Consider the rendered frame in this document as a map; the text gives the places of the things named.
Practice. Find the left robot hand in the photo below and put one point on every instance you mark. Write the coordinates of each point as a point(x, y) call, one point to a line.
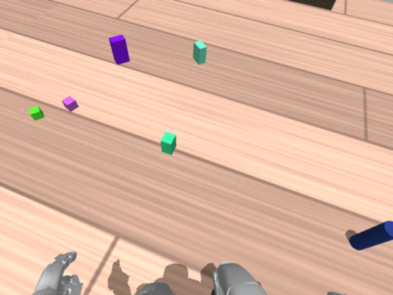
point(52, 276)

